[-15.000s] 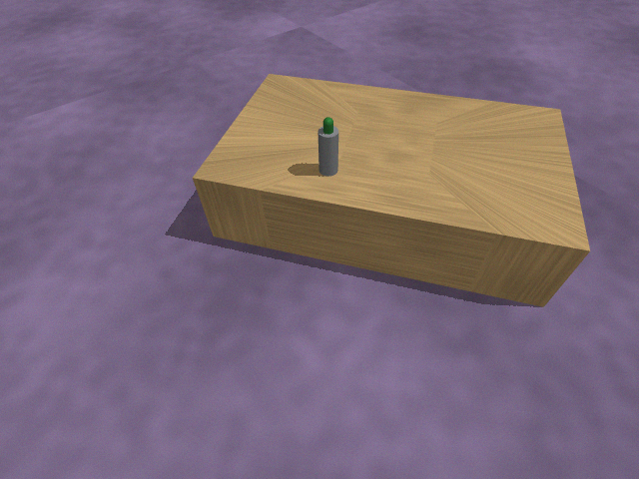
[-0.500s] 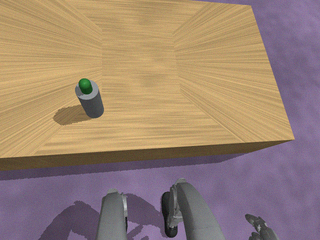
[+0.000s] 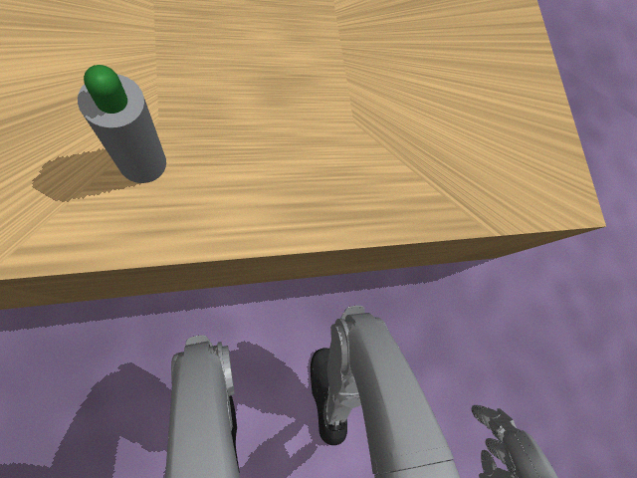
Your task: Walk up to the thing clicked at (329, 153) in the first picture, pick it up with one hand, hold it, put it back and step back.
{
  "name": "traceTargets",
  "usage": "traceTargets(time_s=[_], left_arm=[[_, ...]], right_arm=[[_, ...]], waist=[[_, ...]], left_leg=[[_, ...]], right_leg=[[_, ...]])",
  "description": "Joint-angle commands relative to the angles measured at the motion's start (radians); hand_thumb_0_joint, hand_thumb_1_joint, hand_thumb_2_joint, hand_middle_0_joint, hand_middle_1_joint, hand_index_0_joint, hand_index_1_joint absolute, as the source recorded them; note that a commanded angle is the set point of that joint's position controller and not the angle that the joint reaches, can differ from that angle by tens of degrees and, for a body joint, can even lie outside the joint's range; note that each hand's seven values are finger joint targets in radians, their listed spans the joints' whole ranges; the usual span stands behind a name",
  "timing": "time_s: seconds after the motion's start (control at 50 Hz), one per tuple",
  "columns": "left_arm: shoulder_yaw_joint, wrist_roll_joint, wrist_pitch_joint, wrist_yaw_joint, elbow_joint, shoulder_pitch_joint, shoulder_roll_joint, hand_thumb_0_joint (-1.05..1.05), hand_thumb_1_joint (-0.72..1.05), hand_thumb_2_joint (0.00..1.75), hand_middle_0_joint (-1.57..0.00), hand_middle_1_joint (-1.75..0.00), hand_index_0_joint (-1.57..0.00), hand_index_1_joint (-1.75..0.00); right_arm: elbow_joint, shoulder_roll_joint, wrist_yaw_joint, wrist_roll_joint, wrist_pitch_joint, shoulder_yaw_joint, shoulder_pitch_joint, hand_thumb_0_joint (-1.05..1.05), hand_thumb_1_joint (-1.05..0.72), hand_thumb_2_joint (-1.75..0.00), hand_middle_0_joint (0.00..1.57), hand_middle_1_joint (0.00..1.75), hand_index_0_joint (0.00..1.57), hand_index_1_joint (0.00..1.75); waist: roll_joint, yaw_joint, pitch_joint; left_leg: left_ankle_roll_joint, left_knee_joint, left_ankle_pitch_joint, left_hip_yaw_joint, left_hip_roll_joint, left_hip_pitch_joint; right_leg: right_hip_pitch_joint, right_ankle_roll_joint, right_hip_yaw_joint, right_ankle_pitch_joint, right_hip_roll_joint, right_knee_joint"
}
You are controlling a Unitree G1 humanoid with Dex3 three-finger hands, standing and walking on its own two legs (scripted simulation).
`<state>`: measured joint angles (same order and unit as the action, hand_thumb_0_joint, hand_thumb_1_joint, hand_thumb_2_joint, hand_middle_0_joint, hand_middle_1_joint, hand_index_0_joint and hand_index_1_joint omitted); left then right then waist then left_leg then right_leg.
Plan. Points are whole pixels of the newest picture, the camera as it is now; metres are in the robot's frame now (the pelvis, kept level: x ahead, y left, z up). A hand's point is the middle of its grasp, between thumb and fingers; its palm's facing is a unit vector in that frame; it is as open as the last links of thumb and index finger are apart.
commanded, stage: approach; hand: left
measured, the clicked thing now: (124, 126) +0.55 +0.19 -0.11
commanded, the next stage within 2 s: close in in 0.12 s
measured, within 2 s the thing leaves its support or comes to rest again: neither
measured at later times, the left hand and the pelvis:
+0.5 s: hand (98, 140) +0.53 +0.22 -0.10, palm faces +0.20 -0.98 +0.00, open 17.6 cm; pelvis -0.04 -0.01 -0.13, yaw +0 degrees
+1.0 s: hand (121, 142) +0.53 +0.20 -0.11, palm faces +0.17 -0.99 -0.01, open 17.7 cm; pelvis -0.03 +0.00 -0.11, yaw +1 degrees
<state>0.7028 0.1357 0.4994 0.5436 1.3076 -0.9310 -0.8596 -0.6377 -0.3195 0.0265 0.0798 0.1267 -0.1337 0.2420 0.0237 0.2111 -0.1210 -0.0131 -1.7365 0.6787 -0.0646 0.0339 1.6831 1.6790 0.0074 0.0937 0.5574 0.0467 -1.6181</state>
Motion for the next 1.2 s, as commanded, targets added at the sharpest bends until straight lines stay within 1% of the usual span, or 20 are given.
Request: traceTargets(time_s=[0.0, 0.1, 0.12, 0.2, 0.24, 0.42, 0.46, 0.5, 0.56, 0.64, 0.72, 0.76, 0.8, 0.86, 0.9, 0.96, 1.02, 1.08, 1.14, 1.18], left_arm=[[0.006, 0.000, 0.105, -0.024, -0.291, -0.422, -0.323, 0.00, -0.59, 0.10, 0.00, -0.09, -0.01, -0.09], [-0.045, -0.042, 0.090, -0.091, -0.227, -0.470, -0.232, 0.00, -0.61, 0.12, 0.00, -0.10, -0.01, -0.10], [-0.043, -0.055, 0.087, -0.111, -0.224, -0.466, -0.235, 0.00, -0.61, 0.12, 0.00, -0.10, -0.01, -0.10], [-0.114, -0.082, 0.083, -0.176, -0.194, -0.515, -0.105, 0.00, -0.61, 0.13, 0.00, -0.12, -0.02, -0.11], [-0.065, -0.101, 0.091, -0.230, -0.210, -0.504, -0.177, 0.00, -0.60, 0.06, -0.02, -0.09, -0.04, -0.07], [-0.087, -0.165, 0.087, -0.409, -0.335, -0.608, -0.146, 0.00, -0.59, 0.03, -0.04, -0.07, -0.05, -0.05], [-0.145, -0.162, 0.076, -0.406, -0.348, -0.629, -0.075, 0.00, -0.59, 0.01, -0.04, -0.07, -0.06, -0.05], [-0.142, -0.156, 0.053, -0.412, -0.285, -0.568, -0.070, 0.00, -0.61, 0.00, -0.04, -0.07, -0.06, -0.05], [-0.192, -0.136, 0.041, -0.398, -0.260, -0.563, -0.002, 0.00, -0.61, 0.00, -0.05, -0.07, -0.07, -0.04], [-0.179, -0.124, 0.038, -0.411, -0.290, -0.549, -0.008, 0.00, -0.61, 0.00, -0.05, -0.06, -0.07, -0.03], [-0.263, -0.129, 0.037, -0.426, -0.235, -0.521, 0.135, 0.00, -0.61, 0.00, -0.05, -0.06, -0.07, -0.03], [-0.218, -0.141, 0.056, -0.449, -0.353, -0.581, 0.047, 0.00, -0.61, 0.00, -0.04, -0.05, -0.06, -0.03], [-0.273, -0.145, 0.058, -0.455, -0.351, -0.575, 0.137, 0.00, -0.61, 0.00, -0.07, -0.02, -0.08, -0.01], [-0.267, -0.139, 0.058, -0.472, -0.280, -0.522, 0.175, 0.00, -0.61, 0.00, -0.07, -0.02, -0.07, -0.01], [-0.240, -0.146, 0.081, -0.486, -0.376, -0.570, 0.113, 0.00, -0.61, 0.00, -0.07, -0.01, -0.07, -0.01], [-0.273, -0.150, 0.090, -0.488, -0.387, -0.578, 0.156, 0.00, -0.61, 0.00, -0.08, -0.02, -0.07, -0.02], [-0.247, -0.152, 0.093, -0.496, -0.347, -0.544, 0.133, 0.00, -0.59, 0.06, -0.20, -0.14, -0.21, -0.13], [-0.270, -0.151, 0.098, -0.490, -0.320, -0.525, 0.172, 0.00, -0.61, 0.09, -0.25, -0.19, -0.26, -0.18], [-0.253, -0.153, 0.107, -0.486, -0.364, -0.552, 0.129, 0.00, -0.58, 0.11, -0.28, -0.22, -0.29, -0.21], [-0.259, -0.144, 0.102, -0.478, -0.340, -0.542, 0.152, 0.00, -0.59, 0.13, -0.31, -0.25, -0.32, -0.23]], right_arm=[[0.019, -0.223, -0.010, 0.018, -0.005, 0.084, 0.199, 0.00, -0.88, -0.90, 0.20, 0.30, 0.20, 0.30], [0.016, -0.213, -0.033, 0.028, -0.030, 0.085, 0.197, 0.00, -0.89, -0.90, 0.20, 0.30, 0.20, 0.30], [0.014, -0.212, -0.037, 0.032, -0.037, 0.086, 0.207, 0.00, -0.89, -0.90, 0.20, 0.30, 0.20, 0.30], [0.029, -0.197, -0.056, 0.030, -0.060, 0.092, 0.199, 0.00, -0.90, -0.90, 0.20, 0.30, 0.20, 0.30], [0.030, -0.200, -0.061, 0.029, -0.071, 0.096, 0.202, 0.00, -0.89, -0.89, 0.20, 0.30, 0.20, 0.30], [0.035, -0.188, -0.068, 0.029, -0.124, 0.125, 0.214, 0.00, -0.91, -0.90, 0.20, 0.30, 0.20, 0.30], [0.036, -0.183, -0.067, 0.025, -0.124, 0.128, 0.210, 0.00, -0.91, -0.90, 0.20, 0.30, 0.20, 0.30], [0.031, -0.183, -0.062, 0.015, -0.125, 0.132, 0.206, 0.00, -0.91, -0.90, 0.20, 0.30, 0.20, 0.30], [0.005, -0.172, -0.061, 0.010, -0.126, 0.126, 0.216, 0.00, -0.92, -0.90, 0.20, 0.30, 0.20, 0.30], [0.023, -0.178, -0.059, 0.001, -0.124, 0.133, 0.201, 0.00, -0.92, -0.90, 0.20, 0.30, 0.20, 0.30], [0.003, -0.173, -0.065, -0.005, -0.125, 0.137, 0.203, 0.00, -0.93, -0.90, 0.20, 0.30, 0.20, 0.30], [-0.003, -0.184, -0.063, 0.000, -0.127, 0.146, 0.212, 0.00, -0.92, -0.90, 0.20, 0.30, 0.20, 0.30], [-0.003, -0.179, -0.070, 0.002, -0.129, 0.145, 0.209, 0.00, -0.91, -0.90, 0.20, 0.30, 0.20, 0.30], [-0.020, -0.182, -0.073, 0.001, -0.128, 0.149, 0.215, 0.00, -0.91, -0.90, 0.20, 0.30, 0.20, 0.30], [-0.016, -0.184, -0.075, 0.010, -0.129, 0.150, 0.211, 0.00, -0.92, -0.90, 0.20, 0.30, 0.20, 0.30], [-0.015, -0.176, -0.081, 0.016, -0.129, 0.152, 0.208, 0.00, -0.92, -0.90, 0.20, 0.30, 0.20, 0.30], [-0.014, -0.179, -0.081, 0.015, -0.130, 0.155, 0.209, 0.00, -0.93, -0.90, 0.20, 0.30, 0.20, 0.30], [-0.021, -0.171, -0.084, 0.014, -0.135, 0.152, 0.204, 0.00, -0.93, -0.90, 0.20, 0.30, 0.20, 0.30], [-0.016, -0.176, -0.082, 0.015, -0.135, 0.156, 0.205, 0.00, -0.93, -0.90, 0.20, 0.30, 0.20, 0.30], [-0.017, -0.174, -0.083, 0.013, -0.136, 0.153, 0.198, 0.00, -0.93, -0.90, 0.20, 0.30, 0.20, 0.30]], waist=[[-0.412, -0.032, -0.776], [-0.400, -0.001, -0.728], [-0.399, -0.011, -0.738], [-0.335, 0.025, -0.681], [-0.304, 0.002, -0.690], [-0.284, 0.013, -0.810], [-0.284, 0.039, -0.781], [-0.214, 0.034, -0.709], [-0.190, 0.048, -0.654], [-0.188, 0.024, -0.649], [-0.224, 0.034, -0.596], [-0.290, 0.014, -0.662], [-0.315, 0.021, -0.679], [-0.290, 0.028, -0.639], [-0.309, 0.016, -0.701], [-0.296, 0.024, -0.738], [-0.251, 0.025, -0.730], [-0.236, 0.027, -0.701], [-0.233, 0.023, -0.750], [-0.225, 0.024, -0.743]], left_leg=[[0.024, 0.117, -0.549, -0.049, -0.001, -0.562], [0.019, 0.027, -0.446, -0.040, -0.005, -0.409], [0.014, 0.006, -0.431, -0.023, -0.011, -0.367], [0.007, -0.030, -0.256, -0.017, -0.020, -0.205], [0.002, -0.054, -0.190, 0.000, -0.025, -0.128], [-0.011, -0.098, -0.127, 0.028, -0.036, -0.056], [-0.015, -0.103, -0.107, 0.032, -0.037, -0.025], [-0.024, -0.107, -0.053, 0.038, -0.035, 0.042], [-0.029, -0.113, -0.019, 0.036, -0.035, 0.089], [-0.027, -0.101, -0.029, 0.031, -0.034, 0.078], [-0.011, -0.058, -0.046, -0.002, -0.031, -0.007], [-0.004, -0.058, -0.102, -0.004, -0.029, -0.071], [0.009, -0.041, -0.155, -0.025, -0.026, -0.142], [0.012, -0.051, -0.207, -0.039, -0.024, -0.152], [0.009, -0.075, -0.251, -0.021, -0.028, -0.161], [0.002, -0.101, -0.288, 0.005, -0.035, -0.148], [-0.005, -0.110, -0.249, 0.018, -0.039, -0.085], [-0.006, -0.103, -0.210, 0.018, -0.042, -0.062], [-0.009, -0.118, -0.225, 0.030, -0.043, -0.056], [-0.010, -0.126, -0.234, 0.030, -0.042, -0.057]], right_leg=[[-0.189, -0.063, -0.040, -0.281, -0.031, -0.010], [-0.093, -0.063, -0.040, -0.232, -0.024, -0.096], [-0.120, -0.061, -0.046, -0.241, -0.024, -0.106], [-0.067, -0.054, -0.034, -0.155, -0.020, -0.144], [-0.089, -0.047, -0.037, -0.118, -0.019, -0.165], [-0.157, -0.036, -0.041, -0.100, -0.020, -0.186], [-0.147, -0.034, -0.044, -0.091, -0.019, -0.179], [-0.145, -0.027, -0.055, -0.036, -0.018, -0.149], [-0.123, -0.026, -0.058, -0.010, -0.018, -0.139], [-0.116, -0.030, -0.056, -0.016, -0.018, -0.139], [-0.007, -0.044, -0.026, -0.038, -0.017, -0.165], [-0.015, -0.048, -0.026, -0.086, -0.015, -0.180], [0.011, -0.055, -0.018, -0.118, -0.010, -0.201], [0.047, -0.057, -0.009, -0.139, -0.009, -0.211], [0.008, -0.056, -0.015, -0.174, -0.009, -0.219], [-0.048, -0.053, -0.023, -0.212, -0.012, -0.218], [-0.083, -0.049, -0.028, -0.195, -0.014, -0.209], [-0.068, -0.049, -0.028, -0.165, -0.013, -0.207], [-0.114, -0.046, -0.033, -0.187, -0.013, -0.212], [-0.101, -0.046, -0.034, -0.193, -0.013, -0.218]])
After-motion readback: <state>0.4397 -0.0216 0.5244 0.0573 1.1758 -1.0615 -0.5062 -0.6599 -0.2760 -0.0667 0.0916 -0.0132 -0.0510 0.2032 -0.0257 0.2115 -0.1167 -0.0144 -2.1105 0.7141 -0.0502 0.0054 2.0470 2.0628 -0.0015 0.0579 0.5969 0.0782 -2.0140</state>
